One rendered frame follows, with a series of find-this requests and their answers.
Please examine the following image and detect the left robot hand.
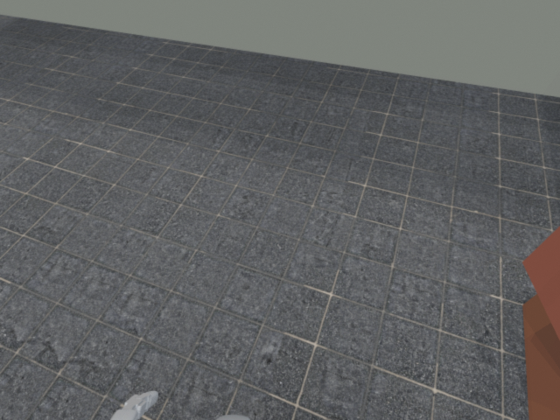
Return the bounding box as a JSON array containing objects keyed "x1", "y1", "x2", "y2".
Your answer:
[{"x1": 110, "y1": 391, "x2": 158, "y2": 420}]

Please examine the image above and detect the cupboard door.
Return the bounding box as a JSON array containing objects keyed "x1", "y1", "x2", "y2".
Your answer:
[{"x1": 522, "y1": 227, "x2": 560, "y2": 340}]

